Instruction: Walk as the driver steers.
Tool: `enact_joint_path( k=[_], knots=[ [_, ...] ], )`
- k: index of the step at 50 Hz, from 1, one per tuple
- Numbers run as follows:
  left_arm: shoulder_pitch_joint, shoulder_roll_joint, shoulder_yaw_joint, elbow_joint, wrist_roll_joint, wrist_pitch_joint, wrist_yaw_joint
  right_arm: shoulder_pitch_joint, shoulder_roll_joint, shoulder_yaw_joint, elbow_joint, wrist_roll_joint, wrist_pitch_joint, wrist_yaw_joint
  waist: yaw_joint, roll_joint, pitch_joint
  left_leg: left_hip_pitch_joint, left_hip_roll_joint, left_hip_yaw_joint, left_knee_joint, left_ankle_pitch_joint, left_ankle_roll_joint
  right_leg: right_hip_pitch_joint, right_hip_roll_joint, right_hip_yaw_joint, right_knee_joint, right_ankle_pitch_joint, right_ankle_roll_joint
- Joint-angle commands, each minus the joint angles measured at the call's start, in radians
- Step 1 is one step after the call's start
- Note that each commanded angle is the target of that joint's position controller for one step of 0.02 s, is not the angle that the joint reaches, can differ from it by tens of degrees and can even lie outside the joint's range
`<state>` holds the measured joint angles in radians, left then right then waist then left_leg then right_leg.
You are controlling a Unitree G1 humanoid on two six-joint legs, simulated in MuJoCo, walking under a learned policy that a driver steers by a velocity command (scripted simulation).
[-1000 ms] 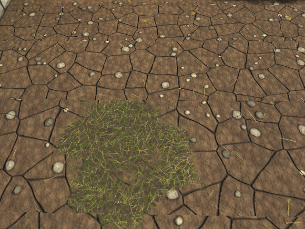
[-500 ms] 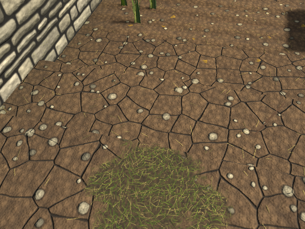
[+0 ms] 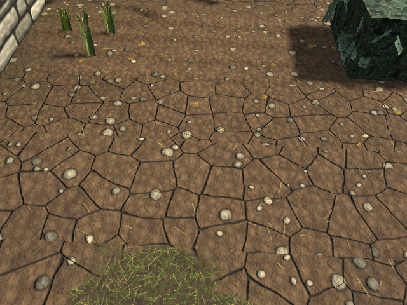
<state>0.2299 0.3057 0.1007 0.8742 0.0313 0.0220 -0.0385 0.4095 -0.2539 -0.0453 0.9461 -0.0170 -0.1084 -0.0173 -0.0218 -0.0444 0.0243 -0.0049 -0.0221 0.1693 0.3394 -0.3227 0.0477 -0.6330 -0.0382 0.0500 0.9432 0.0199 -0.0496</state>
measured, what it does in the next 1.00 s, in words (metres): goes down, turning right: right foot 0.16 m lower, then left foot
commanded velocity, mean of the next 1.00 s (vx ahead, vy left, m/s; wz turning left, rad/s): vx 0.16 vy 0.00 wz -0.45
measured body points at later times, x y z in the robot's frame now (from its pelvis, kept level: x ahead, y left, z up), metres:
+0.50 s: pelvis +0.17 -0.03 -0.18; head +0.23 -0.06 +0.27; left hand +0.31 +0.19 -0.32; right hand +0.22 -0.30 -0.32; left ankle +0.26 +0.10 -0.80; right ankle +0.25 -0.10 -0.90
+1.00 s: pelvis +0.24 +0.01 -0.15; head +0.26 +0.04 +0.30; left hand +0.45 +0.20 -0.29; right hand +0.12 -0.24 -0.26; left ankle +0.26 +0.10 -0.90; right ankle +0.24 -0.15 -0.82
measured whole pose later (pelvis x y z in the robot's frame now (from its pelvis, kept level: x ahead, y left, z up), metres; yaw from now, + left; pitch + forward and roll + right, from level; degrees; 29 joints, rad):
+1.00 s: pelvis +0.24 +0.01 -0.15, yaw -27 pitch +2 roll -2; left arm 0.26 0.27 0.08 0.81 0.05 0.02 -0.04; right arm 0.43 -0.25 -0.05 0.86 -0.02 -0.02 -0.01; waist -0.03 -0.05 -0.05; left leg -0.17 -0.02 -0.02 0.37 -0.23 0.05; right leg -0.64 0.10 0.12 1.02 -0.17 0.01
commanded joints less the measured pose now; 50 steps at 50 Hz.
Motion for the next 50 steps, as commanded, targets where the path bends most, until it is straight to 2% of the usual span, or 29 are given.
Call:
enact_joint_path(
  k=[1, 4, 6, 7, 9, 11, 12, 13, 14, 15, 16, 17, 18, 19, 20, 21, 22, 25, 27, 30, 35, 38, 39, 40, 41, 42, 43, 45, 50],
  knots=[
    [-0.102, 0.018, 0.001, -0.078, 0.004, -0.014, -0.009, -0.034, -0.097, -0.015, -0.035, 0.001, -0.029, -0.020, 0.019, 0.109, 0.092, -0.099, 0.230, -0.068, -0.015, 0.405, 0.079, -0.037, 0.000, -0.030, -0.158, 0.267, 0.004],
    [-0.144, 0.012, -0.005, -0.089, 0.004, -0.013, -0.026, 0.024, -0.086, -0.007, -0.022, -0.008, -0.022, -0.030, -0.002, 0.108, 0.081, -0.106, 0.241, -0.039, 0.125, 0.350, 0.063, 0.003, 0.001, -0.058, -0.249, 0.429, -0.020],
    [-0.222, 0.009, -0.012, -0.111, 0.004, -0.013, -0.031, 0.075, -0.086, -0.008, -0.014, -0.018, -0.014, -0.035, -0.045, 0.087, 0.115, -0.072, 0.252, -0.035, 0.213, 0.284, 0.053, -0.022, 0.001, -0.089, -0.344, 0.451, -0.018],
    [-0.262, -0.016, -0.023, -0.123, 0.004, -0.005, -0.032, 0.093, -0.055, 0.004, -0.009, -0.028, 0.000, -0.036, -0.064, 0.081, 0.119, -0.092, 0.245, -0.011, 0.270, 0.221, 0.047, 0.017, 0.004, -0.127, -0.391, 0.505, -0.014],
    [-0.260, -0.026, -0.032, -0.120, -0.002, 0.001, -0.038, 0.102, -0.055, 0.006, -0.013, -0.024, 0.020, -0.045, -0.071, 0.064, 0.139, -0.137, 0.239, -0.005, 0.376, 0.181, 0.036, 0.110, 0.012, -0.151, -0.475, 0.520, -0.008],
    [-0.119, -0.010, -0.029, -0.052, 0.006, 0.000, -0.023, 0.087, -0.062, 0.004, -0.017, -0.029, 0.032, -0.050, -0.019, 0.011, 0.094, -0.168, 0.192, 0.025, 0.605, 0.129, 0.029, 0.304, 0.039, -0.177, -0.577, 0.562, 0.003],
    [0.040, 0.008, -0.019, 0.011, 0.017, 0.001, -0.005, 0.081, -0.084, -0.002, -0.017, -0.022, 0.043, -0.053, 0.043, 0.042, 0.035, -0.158, 0.184, 0.024, 0.803, 0.209, 0.037, 0.432, 0.049, -0.176, -0.620, 0.570, -0.009],
    [0.242, 0.047, 0.000, 0.084, 0.038, -0.007, 0.011, 0.040, -0.109, -0.010, -0.024, 0.004, 0.059, -0.049, 0.151, 0.031, -0.044, -0.231, 0.158, 0.058, 1.091, 0.251, 0.024, 0.651, 0.054, -0.182, -0.695, 0.608, -0.043],
    [0.296, 0.146, 0.028, 0.120, 0.055, -0.021, 0.019, 0.088, -0.074, -0.016, -0.018, 0.041, 0.067, -0.047, 0.157, -0.176, -0.096, -0.466, 0.035, 0.083, 1.550, -0.501, -0.011, 0.905, -0.090, -0.042, -0.643, 0.987, -0.119],
    [0.309, 0.242, 0.036, 0.084, 0.015, -0.030, 0.009, 0.210, -0.048, -0.012, -0.057, 0.071, 0.075, -0.050, 0.083, -0.171, -0.272, -0.852, 0.022, -0.066, 1.752, -0.682, -0.042, 1.285, -0.355, 0.165, -0.200, 1.684, -0.246],
    [0.286, 0.219, 0.034, 0.019, -0.034, -0.026, 0.013, 0.099, -0.082, -0.002, -0.106, 0.039, 0.081, -0.054, 0.164, -0.032, -0.419, -0.956, 0.077, -0.146, 1.751, -0.533, -0.050, 1.304, -0.430, 0.291, -0.269, 1.520, -0.333],
    [0.164, 0.150, 0.011, -0.027, -0.052, -0.015, 0.030, 0.037, -0.103, 0.000, -0.129, -0.005, 0.091, -0.050, 0.118, 0.099, -0.335, -0.925, 0.112, -0.178, 1.613, -0.350, -0.047, 1.073, -0.392, 0.284, -0.397, 1.083, -0.341],
    [0.052, 0.136, 0.009, -0.052, -0.032, -0.006, 0.060, 0.014, -0.068, 0.010, -0.146, -0.020, 0.101, -0.044, 0.061, 0.036, -0.306, -0.942, 0.105, -0.183, 1.598, -0.285, -0.055, 0.920, -0.412, 0.372, -0.478, 0.674, -0.400],
    [-0.013, 0.082, -0.016, -0.072, -0.033, -0.016, 0.075, 0.002, -0.096, 0.002, -0.146, -0.043, 0.111, -0.038, 0.015, 0.103, -0.273, -0.846, 0.131, -0.224, 1.385, -0.103, -0.070, 0.714, -0.376, 0.361, -0.560, 0.413, -0.366],
    [-0.050, 0.062, -0.026, -0.079, -0.022, -0.023, 0.073, -0.013, -0.112, -0.007, -0.136, -0.046, 0.134, -0.041, -0.003, 0.080, -0.202, -0.704, 0.118, -0.218, 1.316, -0.071, -0.081, 0.490, -0.332, 0.329, -0.602, 0.421, -0.359],
    [-0.034, 0.079, -0.026, -0.057, -0.016, -0.032, 0.068, -0.061, -0.095, -0.006, -0.157, -0.022, 0.146, -0.037, -0.021, 0.091, -0.106, -0.612, 0.117, -0.214, 1.097, 0.006, -0.104, 0.315, -0.240, 0.246, -0.641, 0.391, -0.317],
    [-0.017, 0.096, -0.019, -0.049, -0.014, -0.035, 0.064, -0.083, -0.071, -0.001, -0.168, -0.020, 0.150, -0.031, -0.018, 0.062, -0.099, -0.563, 0.102, -0.208, 0.994, 0.030, -0.105, 0.285, -0.182, 0.212, -0.621, 0.411, -0.286],
    [-0.005, 0.089, -0.012, -0.068, -0.014, -0.024, 0.059, -0.101, -0.036, 0.008, -0.175, -0.014, 0.153, -0.027, 0.002, 0.007, -0.181, -0.558, 0.083, -0.217, 0.807, 0.078, -0.102, 0.372, -0.133, 0.232, -0.584, 0.324, -0.225],
    [0.009, 0.088, -0.004, -0.087, -0.019, -0.006, 0.052, -0.176, -0.042, 0.004, -0.209, -0.013, 0.161, -0.024, 0.029, -0.016, -0.170, -0.561, 0.073, -0.238, 0.707, 0.107, -0.096, 0.372, -0.115, 0.286, -0.619, 0.016, -0.178],
    [0.028, 0.087, 0.009, -0.113, -0.013, 0.020, 0.045, -0.287, -0.056, -0.006, -0.252, -0.014, 0.176, -0.021, 0.074, -0.060, -0.081, -0.583, 0.044, -0.244, 0.587, 0.081, -0.092, 0.334, -0.099, 0.391, -0.695, -0.426, -0.141],
    [0.046, 0.076, 0.008, -0.141, 0.006, 0.032, 0.036, -0.248, -0.036, -0.002, -0.259, 0.002, 0.153, -0.016, 0.076, -0.082, -0.054, -0.412, -0.010, -0.196, 0.409, -0.058, -0.046, 0.278, -0.097, 0.418, -0.714, -0.470, -0.144],
    [0.028, 0.057, 0.000, -0.153, -0.015, 0.030, 0.040, -0.073, -0.041, -0.008, -0.219, -0.005, 0.129, -0.012, -0.020, -0.065, -0.057, -0.067, -0.030, -0.155, 0.092, -0.044, 0.025, 0.086, -0.018, 0.392, -0.713, -0.699, -0.069],
    [0.060, 0.006, -0.009, -0.150, -0.023, 0.025, 0.048, -0.034, -0.083, -0.015, -0.214, -0.010, 0.119, -0.020, -0.032, 0.083, -0.051, 0.037, 0.099, -0.301, -0.032, -0.194, 0.040, -0.025, 0.064, 0.293, -0.507, -0.725, -0.018],
    [0.030, -0.069, -0.026, -0.193, -0.039, 0.011, 0.048, -0.003, -0.173, -0.027, -0.231, -0.021, 0.112, -0.019, -0.051, 0.304, -0.075, 0.096, 0.398, -0.726, -0.181, -0.554, 0.120, -0.209, 0.248, 0.055, -0.179, -0.678, 0.019],
    [-0.067, 0.036, 0.002, -0.201, 0.011, -0.008, 0.049, -0.008, -0.197, -0.037, -0.200, -0.029, 0.112, -0.021, -0.054, 0.131, 0.079, -0.069, 0.398, -0.807, -0.221, -0.558, 0.160, -0.293, 0.215, 0.154, -0.092, -0.495, 0.027],
    [-0.028, 0.035, 0.005, -0.187, 0.010, -0.015, 0.038, -0.063, -0.171, -0.028, -0.196, -0.028, 0.105, -0.022, 0.016, 0.109, 0.093, -0.118, 0.343, -0.719, -0.199, -0.475, 0.134, -0.245, 0.201, 0.195, -0.048, -0.389, 0.028],
    [0.028, 0.034, 0.003, -0.154, 0.011, -0.018, 0.025, -0.115, -0.148, -0.026, -0.198, -0.025, 0.095, -0.017, 0.053, 0.135, 0.068, -0.141, 0.286, -0.617, -0.186, -0.360, 0.090, -0.196, 0.201, 0.172, 0.008, -0.318, 0.034],
    [0.106, 0.044, 0.007, -0.101, 0.024, -0.018, 0.002, -0.145, -0.125, -0.024, -0.203, -0.011, 0.079, -0.006, 0.069, 0.175, 0.013, -0.182, 0.211, -0.485, -0.172, -0.259, 0.058, -0.114, 0.192, 0.119, 0.131, -0.240, 0.044],
    [-0.048, 0.008, -0.021, -0.138, 0.021, -0.018, -0.009, -0.019, -0.127, -0.037, -0.146, 0.004, 0.059, 0.014, 0.013, 0.181, 0.056, -0.142, 0.209, -0.464, -0.199, -0.207, 0.115, -0.172, 0.083, 0.034, 0.034, -0.132, 0.071]
  ],
)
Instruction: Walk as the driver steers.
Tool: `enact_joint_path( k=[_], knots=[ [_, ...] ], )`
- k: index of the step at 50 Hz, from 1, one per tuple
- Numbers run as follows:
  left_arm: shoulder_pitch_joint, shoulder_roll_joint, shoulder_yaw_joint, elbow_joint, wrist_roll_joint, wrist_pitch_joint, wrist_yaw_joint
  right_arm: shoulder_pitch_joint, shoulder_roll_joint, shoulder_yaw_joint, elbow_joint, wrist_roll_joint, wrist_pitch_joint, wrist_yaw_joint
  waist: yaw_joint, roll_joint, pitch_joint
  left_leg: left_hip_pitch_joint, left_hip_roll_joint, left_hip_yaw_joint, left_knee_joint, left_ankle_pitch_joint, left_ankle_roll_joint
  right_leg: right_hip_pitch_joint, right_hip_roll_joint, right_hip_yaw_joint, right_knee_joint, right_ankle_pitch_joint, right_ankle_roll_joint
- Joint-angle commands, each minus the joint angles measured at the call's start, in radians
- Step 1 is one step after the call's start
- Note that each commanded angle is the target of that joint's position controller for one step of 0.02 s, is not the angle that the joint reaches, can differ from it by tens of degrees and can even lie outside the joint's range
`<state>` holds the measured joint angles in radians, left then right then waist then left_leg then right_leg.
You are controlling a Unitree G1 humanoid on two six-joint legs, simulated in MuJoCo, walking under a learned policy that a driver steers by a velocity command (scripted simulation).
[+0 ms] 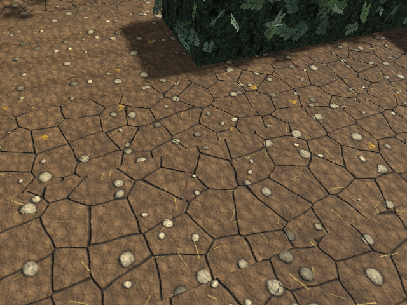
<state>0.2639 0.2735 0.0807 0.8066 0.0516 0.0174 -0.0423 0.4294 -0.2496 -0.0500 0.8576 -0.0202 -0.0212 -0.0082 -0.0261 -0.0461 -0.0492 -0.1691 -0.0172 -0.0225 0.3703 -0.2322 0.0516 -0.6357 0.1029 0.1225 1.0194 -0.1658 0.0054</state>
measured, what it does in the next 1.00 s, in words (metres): walks ahead, turning left: right foot, then left foot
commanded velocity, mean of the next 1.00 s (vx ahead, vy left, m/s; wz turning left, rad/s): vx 0.35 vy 0.00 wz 0.29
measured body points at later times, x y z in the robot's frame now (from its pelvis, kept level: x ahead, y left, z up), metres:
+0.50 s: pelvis +0.20 -0.05 +0.00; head +0.22 -0.06 +0.44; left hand +0.22 +0.21 -0.13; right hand +0.25 -0.30 -0.15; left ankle +0.25 +0.10 -0.68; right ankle +0.14 -0.12 -0.75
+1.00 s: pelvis +0.37 +0.00 -0.01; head +0.40 +0.03 +0.44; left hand +0.40 +0.28 -0.15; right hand +0.55 -0.23 -0.12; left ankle +0.41 +0.04 -0.75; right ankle +0.50 -0.16 -0.67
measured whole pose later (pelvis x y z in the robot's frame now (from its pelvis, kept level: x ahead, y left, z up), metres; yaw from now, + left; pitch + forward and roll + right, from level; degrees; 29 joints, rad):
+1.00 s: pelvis +0.37 +0.00 -0.01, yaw +22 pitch +0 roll -2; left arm 0.13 0.26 0.05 0.80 0.03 0.06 0.03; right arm 0.25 -0.25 -0.04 0.77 0.00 0.01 0.00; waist -0.02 -0.02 0.09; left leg -0.29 -0.15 -0.09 0.41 -0.11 0.13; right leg -0.61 -0.07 0.07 1.05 -0.30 0.06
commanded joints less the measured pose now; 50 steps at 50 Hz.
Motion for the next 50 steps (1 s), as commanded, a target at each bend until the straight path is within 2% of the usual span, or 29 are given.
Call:
enact_joint_path(
  k=[1, 4, 7, 10, 12, 13, 14, 15, 16, 17, 18, 19, 20, 23, 27, 29, 30, 33, 34, 35, 36, 37, 38, 39, 40, 41, 43, 46, 50],
  knots=[
    [-0.116, 0.034, -0.008, -0.074, -0.001, -0.015, -0.005, -0.017, -0.133, -0.035, -0.050, 0.010, -0.032, 0.005, 0.002, 0.183, 0.130, 0.034, 0.201, -0.251, -0.231, -0.254, 0.114, -0.146, -0.082, -0.068, -0.114, 0.069, 0.026],
    [-0.226, 0.002, -0.032, -0.094, -0.015, -0.022, -0.010, 0.047, -0.142, -0.042, -0.024, 0.009, -0.039, 0.009, -0.049, 0.200, 0.142, 0.015, 0.192, -0.198, -0.228, -0.162, 0.119, -0.020, -0.106, -0.137, -0.311, 0.060, 0.036],
    [-0.288, -0.004, -0.044, -0.108, -0.026, -0.030, -0.012, 0.118, -0.139, -0.042, 0.007, 0.003, -0.036, 0.011, -0.085, 0.189, 0.152, 0.037, 0.217, -0.203, -0.205, -0.110, 0.142, 0.063, -0.098, -0.176, -0.429, 0.001, 0.001],
    [-0.254, 0.014, -0.043, -0.105, -0.021, -0.049, -0.001, 0.127, -0.152, -0.046, 0.020, -0.003, -0.036, 0.014, -0.057, 0.196, 0.136, 0.067, 0.248, -0.217, -0.131, 0.119, 0.145, 0.186, -0.073, -0.196, -0.491, -0.083, -0.046],
    [-0.110, 0.020, -0.038, -0.060, -0.018, -0.069, 0.018, 0.106, -0.141, -0.043, 0.031, 0.002, -0.032, 0.011, 0.023, 0.159, 0.084, 0.016, 0.218, -0.157, 0.013, 0.268, 0.112, 0.434, -0.053, -0.191, -0.601, -0.039, -0.081],
    [0.034, 0.069, -0.021, -0.021, -0.005, -0.086, 0.033, 0.093, -0.121, -0.038, 0.025, 0.014, -0.035, 0.012, 0.088, 0.088, -0.004, -0.096, 0.154, -0.093, 0.201, 0.261, 0.083, 0.679, -0.138, -0.087, -0.628, -0.055, -0.108],
    [0.206, 0.179, 0.007, -0.003, 0.011, -0.092, 0.050, 0.078, -0.027, -0.014, -0.028, 0.039, -0.042, 0.023, 0.156, -0.117, -0.160, -0.389, 0.044, 0.006, 0.527, -0.008, 0.036, 0.999, -0.421, 0.276, -0.669, -0.289, -0.190],
    [0.251, 0.218, 0.020, 0.030, -0.008, -0.078, 0.053, 0.072, -0.076, -0.030, -0.032, 0.021, -0.037, 0.016, 0.160, -0.187, -0.139, -0.544, -0.043, 0.009, 0.704, -0.333, 0.035, 0.940, -0.549, 0.525, -0.780, -0.344, -0.234],
    [0.175, 0.146, -0.004, 0.024, -0.012, -0.069, 0.050, 0.018, -0.120, -0.048, -0.020, 0.000, -0.025, 0.013, 0.123, -0.055, 0.012, -0.605, 0.012, -0.066, 0.795, -0.284, 0.051, 0.839, -0.500, 0.405, -0.771, -0.362, -0.213],
    [0.094, 0.088, -0.019, 0.012, -0.020, -0.071, 0.047, -0.008, -0.085, -0.042, -0.016, -0.001, -0.026, 0.024, 0.091, -0.027, 0.086, -0.576, 0.045, -0.079, 0.772, -0.189, 0.050, 0.717, -0.440, 0.269, -0.797, -0.270, -0.181],
    [0.037, 0.047, -0.031, 0.004, -0.026, -0.073, 0.047, -0.010, -0.062, -0.040, -0.005, 0.000, -0.019, 0.032, 0.060, -0.043, 0.121, -0.531, 0.067, -0.074, 0.730, -0.121, 0.042, 0.635, -0.385, 0.159, -0.831, -0.171, -0.148],
    [0.022, 0.024, -0.038, 0.010, -0.032, -0.080, 0.052, -0.007, -0.059, -0.042, 0.004, -0.011, -0.010, 0.038, 0.040, -0.080, 0.146, -0.507, 0.077, -0.060, 0.705, -0.084, 0.029, 0.592, -0.345, 0.075, -0.847, -0.075, -0.128],
    [0.022, 0.017, -0.040, 0.018, -0.029, -0.086, 0.054, 0.003, -0.054, -0.042, 0.015, -0.015, -0.005, 0.046, 0.027, -0.093, 0.133, -0.481, 0.070, -0.049, 0.712, -0.047, 0.020, 0.575, -0.317, 0.013, -0.844, 0.036, -0.120],
    [0.072, 0.035, -0.034, 0.051, -0.034, -0.106, 0.052, -0.064, -0.034, -0.039, -0.004, -0.013, 0.002, 0.059, 0.007, -0.061, 0.125, -0.520, 0.063, -0.031, 0.702, 0.042, 0.003, 0.579, -0.317, -0.097, -0.835, 0.334, -0.132],
    [0.080, 0.027, -0.037, 0.072, -0.038, -0.110, 0.057, -0.236, 0.006, -0.012, -0.065, -0.007, -0.002, 0.065, 0.015, -0.055, 0.154, -0.481, 0.056, 0.045, 0.471, 0.239, 0.008, 0.514, -0.289, -0.222, -0.833, 0.414, -0.131],
    [0.085, 0.056, -0.036, 0.088, -0.043, -0.113, 0.066, -0.329, 0.010, -0.004, -0.103, -0.013, -0.010, 0.075, 0.030, -0.034, 0.173, -0.398, 0.027, 0.104, 0.327, 0.282, 0.023, 0.490, -0.284, -0.265, -0.817, 0.520, -0.116],
    [0.095, 0.070, -0.033, 0.097, -0.046, -0.112, 0.071, -0.328, 0.003, -0.003, -0.111, -0.018, -0.005, 0.075, 0.033, -0.040, 0.155, -0.346, 0.002, 0.140, 0.317, 0.251, 0.026, 0.504, -0.285, -0.288, -0.771, 0.627, -0.111],
    [0.074, 0.105, -0.025, 0.105, -0.046, -0.100, 0.089, -0.178, -0.040, -0.012, -0.082, -0.019, 0.003, 0.066, -0.040, -0.069, 0.053, -0.152, -0.066, 0.154, 0.337, 0.138, 0.079, 0.545, -0.306, -0.317, -0.514, 0.991, -0.090],
    [0.058, 0.119, -0.021, 0.099, -0.043, -0.093, 0.094, -0.074, -0.066, -0.023, -0.053, -0.020, -0.001, 0.060, -0.084, -0.065, 0.002, -0.058, -0.076, 0.118, 0.296, 0.123, 0.104, 0.548, -0.313, -0.306, -0.359, 0.965, -0.085],
    [0.028, 0.134, -0.015, 0.090, -0.052, -0.087, 0.094, 0.046, -0.096, -0.036, -0.018, -0.025, -0.012, 0.052, -0.152, -0.029, -0.040, 0.081, -0.068, 0.072, 0.153, 0.230, 0.132, 0.486, -0.285, -0.318, -0.117, 0.776, -0.065],
    [0.113, 0.061, -0.026, 0.073, -0.045, -0.078, 0.083, 0.020, -0.194, -0.055, -0.029, -0.016, -0.017, 0.033, -0.081, 0.211, -0.109, 0.254, 0.159, -0.185, 0.138, 0.649, 0.190, 0.305, -0.145, -0.350, 0.246, -0.105, -0.028],
    [0.258, 0.022, -0.036, 0.050, -0.060, -0.063, 0.075, -0.036, -0.264, -0.066, -0.092, 0.003, -0.011, 0.032, 0.006, 0.301, -0.302, 0.509, 0.396, -0.593, 0.190, 1.052, 0.400, 0.056, -0.043, -0.185, 0.546, -0.521, 0.002],
    [0.168, 0.087, -0.024, 0.052, -0.037, -0.055, 0.076, -0.044, -0.221, -0.067, -0.116, 0.032, 0.004, 0.023, -0.059, 0.117, -0.290, 0.430, 0.362, -0.526, 0.117, 0.901, 0.419, -0.020, -0.086, -0.091, 0.515, -0.397, 0.009],
    [0.095, 0.091, -0.023, 0.029, -0.045, -0.052, 0.077, -0.118, -0.183, -0.053, -0.127, 0.027, 0.014, 0.014, -0.038, 0.094, -0.128, 0.276, 0.331, -0.447, 0.053, 0.772, 0.394, -0.042, -0.122, -0.095, 0.454, -0.325, 0.017],
    [0.068, 0.090, -0.022, 0.027, -0.039, -0.045, 0.079, -0.183, -0.137, -0.038, -0.132, 0.018, 0.024, 0.011, 0.006, 0.047, -0.025, 0.134, 0.281, -0.393, -0.005, 0.638, 0.341, -0.025, -0.149, -0.093, 0.356, -0.293, 0.021],
    [0.047, 0.097, -0.018, 0.021, -0.017, -0.027, 0.084, -0.172, -0.122, -0.031, -0.128, 0.021, 0.022, 0.011, 0.018, 0.047, 0.020, 0.042, 0.243, -0.345, -0.013, 0.706, 0.300, 0.031, -0.169, -0.087, 0.280, -0.271, 0.024],
    [0.071, 0.065, -0.022, 0.023, -0.008, 0.015, 0.088, -0.167, -0.120, -0.025, -0.122, 0.020, 0.014, 0.015, 0.044, 0.053, 0.006, -0.039, 0.196, -0.291, -0.039, 0.713, 0.254, 0.120, -0.167, -0.090, 0.185, -0.231, 0.037],
    [0.039, 0.057, -0.017, 0.001, -0.016, 0.031, 0.079, -0.177, -0.157, -0.030, -0.137, 0.015, 0.007, 0.011, 0.051, 0.064, -0.039, -0.035, 0.143, -0.255, -0.040, 0.712, 0.204, 0.122, -0.155, -0.093, 0.084, -0.153, 0.050],
    [-0.066, 0.062, -0.015, -0.049, -0.016, 0.055, 0.071, -0.154, -0.172, -0.036, -0.151, 0.019, 0.036, 0.003, 0.020, 0.118, -0.034, -0.029, 0.118, -0.304, -0.063, 0.516, 0.141, 0.066, -0.142, -0.092, 0.059, -0.086, 0.063]
  ],
)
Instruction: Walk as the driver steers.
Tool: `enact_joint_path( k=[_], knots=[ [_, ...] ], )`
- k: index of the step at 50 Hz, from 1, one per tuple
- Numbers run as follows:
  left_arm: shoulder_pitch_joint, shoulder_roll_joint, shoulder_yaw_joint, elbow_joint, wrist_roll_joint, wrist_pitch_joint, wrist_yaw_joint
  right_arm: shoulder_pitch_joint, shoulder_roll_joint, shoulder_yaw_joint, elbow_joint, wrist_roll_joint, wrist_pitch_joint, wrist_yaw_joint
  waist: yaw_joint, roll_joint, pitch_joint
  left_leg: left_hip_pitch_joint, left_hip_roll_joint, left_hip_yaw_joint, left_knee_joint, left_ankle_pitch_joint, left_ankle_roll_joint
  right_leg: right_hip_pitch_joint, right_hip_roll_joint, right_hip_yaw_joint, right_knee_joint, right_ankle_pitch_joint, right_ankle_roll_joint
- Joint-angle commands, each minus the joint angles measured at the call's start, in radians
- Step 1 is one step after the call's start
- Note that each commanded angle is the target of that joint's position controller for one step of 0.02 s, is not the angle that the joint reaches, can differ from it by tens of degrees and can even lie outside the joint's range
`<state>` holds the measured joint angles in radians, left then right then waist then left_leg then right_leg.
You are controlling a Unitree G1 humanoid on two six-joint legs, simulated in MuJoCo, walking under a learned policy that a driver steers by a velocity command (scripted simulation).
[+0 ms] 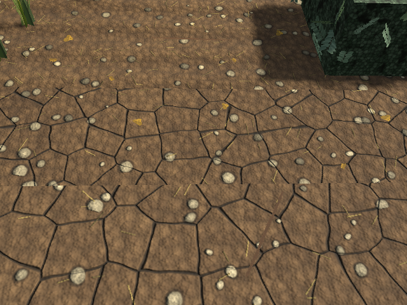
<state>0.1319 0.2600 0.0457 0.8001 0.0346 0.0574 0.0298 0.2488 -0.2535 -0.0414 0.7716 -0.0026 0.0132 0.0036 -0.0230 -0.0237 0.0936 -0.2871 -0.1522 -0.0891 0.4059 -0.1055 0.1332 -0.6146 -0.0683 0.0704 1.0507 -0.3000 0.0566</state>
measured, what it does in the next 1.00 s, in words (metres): steps on the spot, turning left: right foot, then left foot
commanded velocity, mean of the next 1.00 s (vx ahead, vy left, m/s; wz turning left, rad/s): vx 0.02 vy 0.00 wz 0.34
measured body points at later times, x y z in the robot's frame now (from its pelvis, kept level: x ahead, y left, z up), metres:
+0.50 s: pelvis +0.03 -0.07 +0.00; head +0.06 -0.10 +0.45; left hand +0.08 +0.23 -0.09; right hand +0.23 -0.31 -0.12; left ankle +0.00 +0.04 -0.68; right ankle +0.04 -0.15 -0.74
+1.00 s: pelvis +0.02 -0.06 +0.01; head +0.02 -0.05 +0.46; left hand +0.01 +0.20 -0.13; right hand +0.17 -0.27 -0.13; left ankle -0.04 +0.04 -0.74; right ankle +0.04 -0.15 -0.74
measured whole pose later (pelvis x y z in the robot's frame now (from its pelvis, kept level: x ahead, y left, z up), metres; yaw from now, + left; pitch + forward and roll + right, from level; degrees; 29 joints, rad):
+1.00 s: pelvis +0.02 -0.06 +0.01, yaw +18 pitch -1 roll +0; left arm 0.24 0.25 -0.02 0.87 0.02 0.02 0.01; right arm 0.19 -0.22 0.00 0.96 0.00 0.03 -0.02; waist 0.01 -0.02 0.02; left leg -0.09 -0.05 -0.09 0.34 -0.22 0.02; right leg -0.13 0.04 0.02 0.36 -0.20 -0.03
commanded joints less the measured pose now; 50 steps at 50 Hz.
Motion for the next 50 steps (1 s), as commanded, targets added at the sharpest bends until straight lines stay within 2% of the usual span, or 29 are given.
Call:
enact_joint_path(
  k=[1, 4, 6, 9, 12, 15, 17, 18, 19, 20, 21, 22, 23, 24, 25, 27, 30, 33, 37, 38, 39, 40, 41, 42, 43, 44, 45, 47, 50],
  knots=[
    [0.050, 0.082, 0.022, -0.052, -0.001, 0.020, -0.001, 0.031, -0.167, -0.045, -0.070, 0.001, 0.007, -0.010, 0.013, 0.098, -0.171, 0.095, 0.249, -0.258, -0.104, 0.330, 0.053, 0.030, 0.031, -0.031, 0.023, 0.049, 0.015],
    [0.008, 0.100, 0.025, -0.075, -0.004, 0.024, 0.001, 0.047, -0.167, -0.048, -0.084, -0.001, 0.019, -0.012, -0.004, 0.116, -0.151, 0.136, 0.252, -0.335, -0.117, 0.178, 0.058, -0.011, 0.037, -0.007, -0.010, 0.026, 0.016],
    [-0.005, 0.108, 0.022, -0.084, -0.008, 0.017, 0.001, 0.050, -0.170, -0.053, -0.090, -0.003, 0.025, -0.014, -0.012, 0.118, -0.151, 0.171, 0.257, -0.374, -0.108, 0.148, 0.081, -0.012, 0.049, 0.002, -0.053, -0.008, 0.010],
    [-0.021, 0.108, 0.017, -0.103, -0.015, 0.005, 0.000, 0.054, -0.173, -0.058, -0.103, -0.008, 0.029, -0.005, -0.018, 0.135, -0.151, 0.190, 0.260, -0.424, -0.079, 0.177, 0.102, 0.033, 0.075, 0.010, -0.129, -0.068, -0.013],
    [-0.012, 0.118, 0.013, -0.121, -0.027, -0.004, -0.006, 0.034, -0.187, -0.064, -0.119, -0.012, 0.042, 0.004, -0.017, 0.136, -0.156, 0.180, 0.262, -0.463, -0.050, 0.309, 0.111, 0.116, 0.100, 0.016, -0.204, -0.111, -0.036],
    [0.026, 0.117, 0.009, -0.130, -0.036, -0.013, -0.007, 0.001, -0.196, -0.066, -0.130, -0.011, 0.047, 0.015, 0.000, 0.130, -0.160, 0.148, 0.248, -0.509, -0.041, 0.339, 0.094, 0.241, 0.128, 0.020, -0.330, -0.142, -0.054],
    [0.090, 0.114, 0.008, -0.119, -0.038, -0.019, 0.000, -0.032, -0.195, -0.065, -0.136, -0.005, 0.050, 0.017, 0.035, 0.118, -0.158, 0.100, 0.219, -0.533, -0.037, 0.265, 0.054, 0.363, 0.139, 0.018, -0.494, -0.098, -0.064],
    [0.132, 0.115, 0.012, -0.110, -0.034, -0.021, 0.009, -0.047, -0.188, -0.061, -0.140, 0.006, 0.049, 0.013, 0.063, 0.097, -0.148, 0.067, 0.178, -0.515, 0.000, 0.117, 0.013, 0.441, 0.116, 0.029, -0.691, -0.014, -0.073],
    [0.114, 0.163, 0.020, -0.112, -0.018, -0.025, 0.018, -0.014, -0.141, -0.051, -0.136, 0.016, 0.044, 0.005, 0.029, -0.039, -0.143, -0.036, 0.082, -0.393, 0.148, -0.197, -0.057, 0.541, -0.012, 0.166, -0.818, 0.047, -0.112],
    [0.060, 0.233, 0.023, -0.163, -0.024, -0.024, 0.020, 0.077, -0.112, -0.046, -0.134, 0.014, 0.038, -0.007, -0.015, -0.168, -0.149, -0.227, -0.067, -0.187, 0.379, -0.477, -0.110, 0.637, -0.274, 0.430, -0.809, 0.279, -0.203],
    [0.076, 0.234, 0.027, -0.159, -0.014, -0.025, 0.007, 0.032, -0.206, -0.068, -0.122, -0.025, 0.041, -0.013, 0.014, -0.102, -0.111, -0.241, -0.047, -0.129, 0.552, -0.502, -0.117, 0.482, -0.315, 0.435, -0.782, 0.487, -0.306],
    [0.058, 0.175, 0.014, -0.158, -0.021, -0.036, -0.002, 0.020, -0.207, -0.070, -0.116, -0.025, 0.043, -0.011, -0.014, -0.063, -0.101, -0.188, -0.005, -0.127, 0.638, -0.440, -0.126, 0.427, -0.295, 0.387, -0.774, 0.570, -0.325],
    [0.006, 0.122, 0.002, -0.163, -0.022, -0.045, -0.010, 0.025, -0.193, -0.066, -0.090, -0.017, 0.047, -0.003, -0.033, -0.030, -0.082, -0.162, 0.012, -0.117, 0.694, -0.357, -0.135, 0.399, -0.218, 0.273, -0.768, 0.585, -0.297],
    [-0.016, 0.110, -0.003, -0.171, -0.014, -0.047, -0.008, 0.027, -0.181, -0.063, -0.077, -0.011, 0.052, 0.004, -0.033, -0.055, -0.097, -0.158, 0.003, -0.104, 0.734, -0.310, -0.144, 0.414, -0.153, 0.196, -0.758, 0.596, -0.263],
    [-0.020, 0.112, -0.009, -0.179, -0.018, -0.050, -0.004, 0.036, -0.193, -0.070, -0.069, -0.001, 0.053, 0.008, -0.034, -0.103, -0.099, -0.188, 0.011, -0.110, 0.720, -0.289, -0.156, 0.458, -0.122, 0.159, -0.746, 0.628, -0.249],
    [0.045, 0.101, -0.017, -0.156, -0.023, -0.053, -0.002, 0.007, -0.174, -0.062, -0.058, 0.003, 0.057, 0.010, 0.001, -0.103, -0.113, -0.193, 0.013, -0.101, 0.679, -0.274, -0.175, 0.522, -0.103, 0.123, -0.731, 0.690, -0.240],
    [0.117, 0.100, -0.023, -0.117, -0.023, -0.052, -0.002, -0.021, -0.124, -0.040, -0.040, 0.006, 0.067, 0.002, 0.033, -0.110, -0.117, -0.177, 0.034, -0.091, 0.522, -0.277, -0.192, 0.596, -0.097, 0.122, -0.728, 0.651, -0.212],
    [0.128, 0.108, -0.025, -0.092, -0.022, -0.051, -0.008, -0.034, -0.104, -0.025, -0.012, 0.010, 0.074, -0.006, 0.042, -0.132, -0.109, -0.080, 0.064, -0.047, 0.345, -0.298, -0.190, 0.572, -0.093, 0.125, -0.737, 0.562, -0.196],
    [0.138, 0.127, -0.020, -0.064, -0.016, -0.043, -0.020, -0.044, -0.089, -0.010, 0.023, 0.014, 0.071, -0.019, 0.044, -0.142, -0.101, 0.051, 0.095, 0.031, 0.118, -0.283, -0.158, 0.520, -0.100, 0.155, -0.720, 0.519, -0.230],
    [0.133, 0.127, -0.021, -0.057, -0.018, -0.041, -0.021, -0.024, -0.081, -0.006, 0.039, 0.013, 0.067, -0.022, 0.026, -0.125, -0.101, 0.097, 0.101, 0.037, 0.020, -0.216, -0.145, 0.509, -0.100, 0.158, -0.709, 0.522, -0.227],
    [0.123, 0.119, -0.023, -0.050, -0.020, -0.043, -0.020, 0.002, -0.063, 0.002, 0.058, 0.004, 0.059, -0.025, 0.005, -0.100, -0.109, 0.180, 0.120, 0.032, -0.111, -0.085, -0.132, 0.478, -0.093, 0.158, -0.703, 0.469, -0.204],
    [0.130, 0.106, -0.029, -0.044, -0.021, -0.049, -0.019, 0.005, -0.085, 0.001, 0.068, -0.010, 0.048, -0.031, 0.005, -0.066, -0.119, 0.276, 0.165, -0.033, -0.155, 0.005, -0.116, 0.419, -0.089, 0.165, -0.702, 0.410, -0.171],
    [0.137, 0.093, -0.033, -0.048, -0.024, -0.059, -0.021, 0.009, -0.128, -0.003, 0.073, -0.026, 0.035, -0.038, 0.019, 0.000, -0.137, 0.359, 0.247, -0.112, -0.123, 0.114, -0.097, 0.355, -0.061, 0.132, -0.680, 0.334, -0.142],
    [0.159, 0.069, -0.036, -0.042, -0.034, -0.060, -0.025, -0.071, -0.153, -0.009, 0.086, -0.005, 0.031, -0.035, 0.078, 0.131, -0.086, 0.239, 0.250, -0.104, -0.047, 0.232, -0.065, 0.388, 0.010, 0.066, -0.754, 0.200, -0.129],
    [0.128, 0.094, -0.036, -0.025, -0.022, -0.057, -0.020, -0.092, -0.107, 0.001, 0.083, 0.009, 0.023, -0.025, 0.039, 0.110, -0.100, 0.205, 0.239, -0.101, -0.062, 0.169, -0.063, 0.445, 0.023, 0.052, -0.748, 0.165, -0.118],
    [0.109, 0.105, -0.032, -0.017, -0.020, -0.053, -0.017, -0.076, -0.087, 0.008, 0.095, 0.008, 0.016, -0.021, 0.023, 0.086, -0.089, 0.178, 0.229, -0.096, -0.089, 0.115, -0.070, 0.459, 0.022, 0.048, -0.732, 0.171, -0.118],
    [0.109, 0.097, -0.035, -0.007, -0.021, -0.051, -0.019, -0.066, -0.081, 0.013, 0.114, 0.003, 0.013, -0.023, 0.025, 0.081, -0.092, 0.165, 0.223, -0.094, -0.107, 0.094, -0.075, 0.486, 0.014, 0.048, -0.731, 0.194, -0.117],
    [0.118, 0.090, -0.037, 0.012, -0.018, -0.046, -0.022, -0.049, -0.083, 0.015, 0.150, 0.003, 0.006, -0.031, 0.031, 0.085, -0.078, 0.158, 0.218, -0.090, -0.122, 0.092, -0.080, 0.492, 0.005, 0.050, -0.732, 0.211, -0.114],
    [0.120, 0.086, -0.041, 0.050, -0.018, -0.043, -0.020, -0.052, -0.074, 0.020, 0.184, 0.003, 0.001, -0.032, 0.033, 0.052, -0.071, 0.154, 0.221, -0.093, -0.139, 0.077, -0.078, 0.494, 0.003, 0.047, -0.743, 0.201, -0.105]
  ],
)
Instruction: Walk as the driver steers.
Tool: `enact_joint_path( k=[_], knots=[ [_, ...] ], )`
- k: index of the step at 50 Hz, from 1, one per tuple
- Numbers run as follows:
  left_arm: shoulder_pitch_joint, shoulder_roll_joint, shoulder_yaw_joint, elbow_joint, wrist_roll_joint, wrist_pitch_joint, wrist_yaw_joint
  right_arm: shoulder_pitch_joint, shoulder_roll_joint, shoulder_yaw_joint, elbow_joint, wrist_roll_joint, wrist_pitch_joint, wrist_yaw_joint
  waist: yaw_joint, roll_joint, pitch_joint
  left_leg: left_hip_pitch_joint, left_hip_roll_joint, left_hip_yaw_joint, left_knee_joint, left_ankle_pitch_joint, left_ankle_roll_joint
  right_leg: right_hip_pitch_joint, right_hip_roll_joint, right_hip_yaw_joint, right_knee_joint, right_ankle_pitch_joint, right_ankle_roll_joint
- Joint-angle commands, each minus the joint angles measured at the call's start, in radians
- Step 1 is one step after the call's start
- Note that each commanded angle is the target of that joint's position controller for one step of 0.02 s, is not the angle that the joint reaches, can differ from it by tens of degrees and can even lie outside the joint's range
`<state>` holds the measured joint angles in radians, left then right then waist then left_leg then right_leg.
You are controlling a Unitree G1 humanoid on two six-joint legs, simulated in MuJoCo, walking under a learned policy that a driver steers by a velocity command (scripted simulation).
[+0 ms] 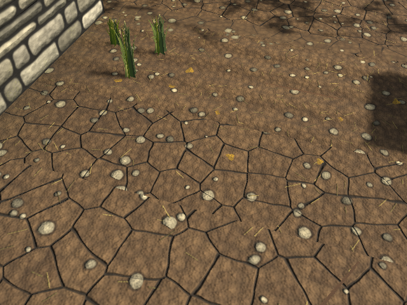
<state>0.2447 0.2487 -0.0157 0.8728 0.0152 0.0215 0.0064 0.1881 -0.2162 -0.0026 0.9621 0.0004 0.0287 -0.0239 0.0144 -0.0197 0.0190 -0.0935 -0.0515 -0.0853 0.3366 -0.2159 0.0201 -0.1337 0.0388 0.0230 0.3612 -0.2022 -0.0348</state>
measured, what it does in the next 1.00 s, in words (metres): walks ahead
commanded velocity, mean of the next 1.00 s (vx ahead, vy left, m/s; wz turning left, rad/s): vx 0.17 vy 0.00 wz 0.01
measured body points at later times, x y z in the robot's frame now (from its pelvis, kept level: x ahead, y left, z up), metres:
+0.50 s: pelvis -0.01 +0.02 +0.00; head -0.01 +0.02 +0.45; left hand +0.04 +0.26 -0.15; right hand +0.02 -0.22 -0.16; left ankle -0.02 +0.11 -0.75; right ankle +0.00 -0.10 -0.75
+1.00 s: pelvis +0.15 +0.01 -0.01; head +0.16 +0.00 +0.44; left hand +0.02 +0.24 -0.15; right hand +0.29 -0.25 -0.15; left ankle +0.25 +0.14 -0.70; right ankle +0.00 -0.09 -0.75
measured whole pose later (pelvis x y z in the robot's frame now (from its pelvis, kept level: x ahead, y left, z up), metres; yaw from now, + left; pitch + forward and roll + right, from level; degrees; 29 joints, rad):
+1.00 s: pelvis +0.15 +0.01 -0.01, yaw +0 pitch +1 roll +0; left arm 0.57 0.20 0.02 1.08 0.03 -0.09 0.02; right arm 0.08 -0.26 -0.06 1.00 -0.04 -0.02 0.05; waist 0.07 0.02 -0.01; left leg -0.63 0.05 0.01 0.90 -0.05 0.04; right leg 0.11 0.05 0.02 0.23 -0.36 -0.05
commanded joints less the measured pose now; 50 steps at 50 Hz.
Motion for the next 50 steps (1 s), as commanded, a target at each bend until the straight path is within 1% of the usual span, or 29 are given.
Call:
enact_joint_path(
  k=[1, 11, 22, 23, 25, 26, 27, 28, 29, 30, 31, 32, 33, 34, 35, 36, 37, 38, 39, 40, 42, 43, 44, 45, 46, 47, 48, 49, 50],
  knots=[
    [0.004, 0.098, 0.020, -0.012, 0.001, -0.006, 0.003, 0.007, -0.110, -0.017, 0.004, 0.000, -0.016, -0.005, -0.004, 0.042, 0.006, -0.044, 0.120, -0.098, -0.075, 0.178, 0.036, 0.015, -0.104, 0.093, -0.056, 0.098, -0.010],
    [-0.016, 0.095, 0.011, 0.072, -0.001, -0.004, 0.007, 0.020, -0.095, -0.003, 0.100, -0.001, -0.026, -0.007, -0.002, 0.024, 0.007, -0.062, 0.114, -0.098, -0.104, 0.146, 0.041, 0.015, -0.115, 0.089, -0.060, 0.088, -0.001],
    [-0.005, 0.074, -0.002, 0.137, -0.001, -0.008, 0.014, 0.046, -0.073, 0.009, 0.161, -0.001, -0.029, -0.008, -0.007, 0.023, 0.005, -0.063, 0.107, -0.091, -0.102, 0.150, 0.045, -0.004, -0.121, 0.087, -0.051, 0.089, 0.003],
    [0.003, 0.072, -0.003, 0.143, 0.001, -0.007, 0.014, 0.056, -0.074, 0.009, 0.165, -0.002, -0.027, -0.009, -0.009, 0.029, -0.016, -0.057, 0.099, -0.091, -0.109, 0.065, 0.049, 0.002, -0.110, 0.079, -0.048, 0.028, 0.003],
    [0.012, 0.085, 0.007, 0.144, 0.006, -0.002, 0.010, 0.068, -0.116, -0.011, 0.162, -0.002, -0.017, -0.008, -0.010, 0.063, -0.008, -0.092, 0.082, -0.111, -0.103, -0.243, 0.086, -0.032, -0.052, 0.034, 0.023, -0.196, -0.013],
    [0.013, 0.085, 0.011, 0.141, 0.012, 0.001, 0.007, 0.078, -0.130, -0.021, 0.157, -0.007, -0.012, -0.004, -0.014, 0.076, 0.027, -0.127, 0.091, -0.143, -0.116, -0.395, 0.108, -0.079, -0.032, 0.022, 0.054, -0.288, -0.023],
    [0.005, 0.076, 0.011, 0.136, 0.018, 0.003, 0.003, 0.092, -0.136, -0.029, 0.153, -0.011, -0.008, 0.000, -0.024, 0.086, 0.074, -0.149, 0.112, -0.184, -0.136, -0.494, 0.128, -0.137, -0.017, 0.013, 0.087, -0.329, -0.029],
    [-0.001, 0.056, 0.009, 0.131, 0.022, 0.000, -0.001, 0.113, -0.141, -0.036, 0.153, -0.013, -0.009, 0.002, -0.032, 0.107, 0.104, -0.149, 0.147, -0.236, -0.159, -0.540, 0.150, -0.181, -0.005, -0.008, 0.131, -0.314, -0.029],
    [-0.005, 0.039, 0.006, 0.126, 0.027, -0.005, -0.002, 0.130, -0.147, -0.045, 0.153, -0.014, -0.011, 0.002, -0.037, 0.132, 0.116, -0.137, 0.186, -0.285, -0.182, -0.550, 0.169, -0.207, -0.001, -0.037, 0.179, -0.265, -0.027],
    [-0.003, 0.035, 0.006, 0.124, 0.031, -0.015, -0.002, 0.131, -0.153, -0.053, 0.150, -0.015, -0.014, 0.002, -0.037, 0.140, 0.121, -0.132, 0.216, -0.314, -0.188, -0.526, 0.185, -0.216, -0.011, -0.054, 0.205, -0.218, -0.027],
    [0.003, 0.034, 0.007, 0.122, 0.030, -0.025, -0.001, 0.130, -0.148, -0.057, 0.145, -0.014, -0.017, 0.005, -0.034, 0.134, 0.115, -0.150, 0.225, -0.319, -0.184, -0.490, 0.191, -0.192, -0.020, -0.054, 0.206, -0.198, -0.030],
    [0.029, 0.039, 0.010, 0.127, 0.024, -0.035, -0.002, 0.115, -0.148, -0.061, 0.137, -0.015, -0.021, 0.009, -0.016, 0.127, 0.106, -0.178, 0.215, -0.299, -0.162, -0.463, 0.188, -0.141, -0.021, -0.054, 0.173, -0.195, -0.037],
    [0.086, 0.045, 0.013, 0.142, 0.023, -0.043, -0.005, 0.094, -0.145, -0.066, 0.130, -0.016, -0.023, 0.014, 0.012, 0.124, 0.095, -0.249, 0.198, -0.268, -0.126, -0.448, 0.180, -0.045, -0.014, -0.053, 0.157, -0.189, -0.049],
    [0.175, 0.054, 0.017, 0.167, 0.020, -0.048, -0.004, 0.045, -0.136, -0.065, 0.111, -0.007, -0.025, 0.016, 0.062, 0.089, 0.099, -0.356, 0.154, -0.211, -0.056, -0.421, 0.161, 0.075, -0.025, -0.010, 0.087, -0.213, -0.069],
    [0.257, 0.104, 0.031, 0.189, 0.015, -0.054, 0.001, -0.023, -0.088, -0.053, 0.068, -0.002, -0.033, 0.022, 0.098, -0.055, 0.118, -0.492, 0.055, -0.094, 0.112, -0.359, 0.118, 0.164, -0.119, 0.194, -0.049, -0.365, -0.113],
    [0.357, 0.163, 0.053, 0.215, 0.011, -0.059, 0.003, -0.058, -0.068, -0.048, 0.041, -0.007, -0.046, 0.026, 0.124, -0.222, 0.113, -0.598, -0.027, 0.059, 0.360, -0.253, 0.089, 0.251, -0.287, 0.477, -0.212, -0.490, -0.184],
    [0.373, 0.161, 0.057, 0.216, 0.013, -0.061, 0.001, -0.065, -0.116, -0.057, 0.032, -0.030, -0.056, 0.028, 0.106, -0.182, 0.149, -0.668, 0.004, 0.075, 0.498, -0.286, 0.086, 0.243, -0.374, 0.578, -0.230, -0.390, -0.233],
    [0.333, 0.139, 0.055, 0.196, 0.015, -0.068, 0.000, -0.044, -0.120, -0.060, 0.045, -0.031, -0.064, 0.032, 0.068, -0.090, 0.155, -0.666, 0.041, 0.054, 0.578, -0.244, 0.081, 0.219, -0.368, 0.531, -0.216, -0.268, -0.245],
    [0.297, 0.120, 0.054, 0.179, 0.017, -0.078, -0.004, -0.024, -0.102, -0.060, 0.049, -0.027, -0.069, 0.039, 0.032, -0.042, 0.137, -0.645, 0.073, 0.037, 0.605, -0.190, 0.074, 0.199, -0.352, 0.473, -0.222, -0.178, -0.242],
    [0.277, 0.111, 0.057, 0.168, 0.009, -0.089, -0.003, -0.026, -0.099, -0.060, 0.050, -0.022, -0.074, 0.047, 0.017, -0.035, 0.132, -0.641, 0.096, 0.043, 0.608, -0.137, 0.060, 0.202, -0.329, 0.411, -0.239, -0.118, -0.226],
    [0.264, 0.082, 0.051, 0.158, 0.002, -0.101, 0.001, -0.052, -0.097, -0.062, 0.038, -0.024, -0.068, 0.059, 0.006, -0.051, 0.115, -0.617, 0.108, 0.065, 0.564, -0.063, 0.030, 0.202, -0.279, 0.295, -0.257, 0.023, -0.194],
    [0.285, 0.072, 0.050, 0.167, 0.003, -0.099, 0.002, -0.060, -0.096, -0.062, 0.032, -0.027, -0.061, 0.061, 0.005, -0.050, 0.102, -0.606, 0.100, 0.083, 0.561, -0.030, 0.019, 0.199, -0.266, 0.255, -0.249, 0.105, -0.192],
    [0.306, 0.079, 0.054, 0.171, 0.000, -0.101, 0.008, -0.091, -0.079, -0.056, 0.018, -0.035, -0.054, 0.064, 0.010, -0.039, 0.099, -0.595, 0.094, 0.105, 0.544, 0.012, 0.008, 0.189, -0.257, 0.205, -0.238, 0.219, -0.186],
    [0.312, 0.078, 0.055, 0.172, -0.002, -0.102, 0.010, -0.115, -0.066, -0.052, 0.003, -0.034, -0.049, 0.067, 0.010, -0.045, 0.098, -0.580, 0.090, 0.118, 0.517, 0.044, 0.003, 0.172, -0.244, 0.166, -0.225, 0.290, -0.179],
    [0.341, 0.088, 0.058, 0.186, 0.011, -0.105, 0.009, -0.106, -0.075, -0.055, 0.012, -0.041, -0.047, 0.073, 0.010, -0.061, 0.085, -0.593, 0.104, 0.101, 0.575, 0.128, 0.014, 0.189, -0.264, 0.153, -0.194, 0.357, -0.186],
    [0.342, 0.086, 0.057, 0.175, 0.019, -0.109, 0.007, -0.105, -0.086, -0.059, 0.016, -0.039, -0.046, 0.078, 0.016, -0.055, 0.065, -0.587, 0.093, 0.127, 0.603, 0.175, 0.018, 0.171, -0.251, 0.122, -0.163, 0.331, -0.186],
    [0.352, 0.083, 0.057, 0.174, 0.020, -0.111, 0.009, -0.142, -0.093, -0.061, 0.008, -0.041, -0.046, 0.078, 0.029, -0.058, 0.070, -0.608, 0.094, 0.129, 0.614, 0.196, 0.021, 0.169, -0.246, 0.125, -0.146, 0.325, -0.180],
    [0.415, 0.066, 0.056, 0.208, 0.027, -0.120, 0.019, -0.240, -0.104, -0.068, -0.035, -0.045, -0.057, 0.073, 0.065, -0.092, 0.120, -0.786, 0.137, 0.051, 0.607, 0.237, 0.023, 0.294, -0.275, 0.191, -0.127, 0.285, -0.181],
    [0.426, 0.073, 0.058, 0.207, 0.027, -0.129, 0.022, -0.323, -0.125, -0.075, -0.075, -0.033, -0.073, 0.068, 0.094, -0.081, 0.150, -0.906, 0.137, 0.066, 0.525, 0.236, 0.014, 0.368, -0.253, 0.201, -0.139, 0.208, -0.185]
  ],
)
Keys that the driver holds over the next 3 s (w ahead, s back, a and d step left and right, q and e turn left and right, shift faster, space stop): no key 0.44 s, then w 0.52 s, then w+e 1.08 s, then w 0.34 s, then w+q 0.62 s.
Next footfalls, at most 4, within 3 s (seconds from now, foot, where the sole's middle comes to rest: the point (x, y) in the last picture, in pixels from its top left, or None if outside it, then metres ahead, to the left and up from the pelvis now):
1.24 left None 0.50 0.17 -0.95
1.70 right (222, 278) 0.70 -0.04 -0.95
2.20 left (207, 224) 0.94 0.02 -0.95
2.70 right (286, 215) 1.11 -0.37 -1.11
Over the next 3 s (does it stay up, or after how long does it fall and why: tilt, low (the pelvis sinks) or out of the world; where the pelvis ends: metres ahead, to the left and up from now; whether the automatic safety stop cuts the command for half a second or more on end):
stays up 1.18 -0.31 -0.34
